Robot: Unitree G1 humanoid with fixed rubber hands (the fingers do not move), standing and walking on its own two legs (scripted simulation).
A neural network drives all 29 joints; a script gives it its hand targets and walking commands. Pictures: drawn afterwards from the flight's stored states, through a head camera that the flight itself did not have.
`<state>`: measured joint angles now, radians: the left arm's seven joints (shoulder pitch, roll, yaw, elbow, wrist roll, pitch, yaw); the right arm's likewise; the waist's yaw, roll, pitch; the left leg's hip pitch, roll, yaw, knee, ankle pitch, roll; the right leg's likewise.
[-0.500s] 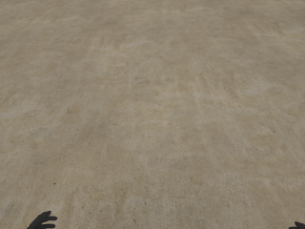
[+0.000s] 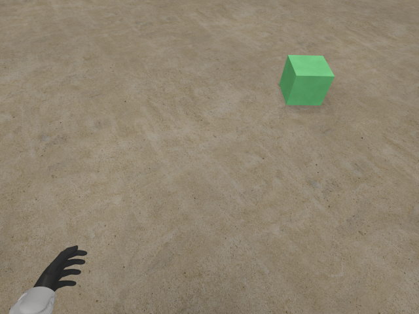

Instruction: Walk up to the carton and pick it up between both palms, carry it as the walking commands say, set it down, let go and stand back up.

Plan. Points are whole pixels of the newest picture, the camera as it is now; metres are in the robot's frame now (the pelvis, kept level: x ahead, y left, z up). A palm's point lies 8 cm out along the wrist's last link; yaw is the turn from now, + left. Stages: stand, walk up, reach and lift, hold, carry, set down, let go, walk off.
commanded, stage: walk up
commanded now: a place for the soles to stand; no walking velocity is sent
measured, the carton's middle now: (304, 80) +1.72 -0.77 -0.62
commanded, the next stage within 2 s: none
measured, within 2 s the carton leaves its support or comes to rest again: neither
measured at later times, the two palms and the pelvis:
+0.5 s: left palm (112, 165) +0.48 +0.26 -0.06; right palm (398, 250) +0.26 -0.39 -0.06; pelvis +0.26 -0.04 +0.00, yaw -14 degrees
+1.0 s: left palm (171, 103) +0.73 +0.12 -0.06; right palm (399, 197) +0.39 -0.47 -0.07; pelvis +0.46 -0.13 +0.00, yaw -22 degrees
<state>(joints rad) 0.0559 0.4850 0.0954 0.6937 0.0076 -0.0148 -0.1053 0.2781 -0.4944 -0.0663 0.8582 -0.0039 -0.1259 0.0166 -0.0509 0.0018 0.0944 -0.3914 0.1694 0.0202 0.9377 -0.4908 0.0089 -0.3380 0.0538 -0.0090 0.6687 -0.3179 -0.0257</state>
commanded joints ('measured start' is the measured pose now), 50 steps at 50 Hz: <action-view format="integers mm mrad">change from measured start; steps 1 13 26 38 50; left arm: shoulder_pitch -18 -107 112 21 184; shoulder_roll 216 118 238 139 214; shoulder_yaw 63 26 55 13 58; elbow -101 -71 -56 -3 3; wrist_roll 20 2 7 -7 7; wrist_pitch -26 -34 -62 -68 -83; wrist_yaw -1 -40 16 -10 42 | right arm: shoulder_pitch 113 69 98 83 63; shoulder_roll -183 -280 -186 -287 -181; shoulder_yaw -58 -93 -61 -80 -51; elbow -42 -134 -79 -150 -93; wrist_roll -10 -24 -12 -13 -9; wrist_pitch -27 -23 -30 -17 -10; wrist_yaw -5 -10 19 5 26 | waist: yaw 37 -40 30 -27 93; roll -129 200 -56 194 -105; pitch -167 -31 -139 -116 -107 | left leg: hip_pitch -55 351 -11 230 -218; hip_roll -46 126 -74 116 -16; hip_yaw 53 119 83 62 4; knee -200 -600 -253 -591 -47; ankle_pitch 90 436 168 385 -16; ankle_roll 4 169 25 173 7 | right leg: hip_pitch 138 -250 60 -163 129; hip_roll -260 -98 -268 -86 -367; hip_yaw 312 -100 255 -84 330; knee -188 18 -203 37 -340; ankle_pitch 171 -42 143 23 58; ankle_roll -250 15 -238 9 -285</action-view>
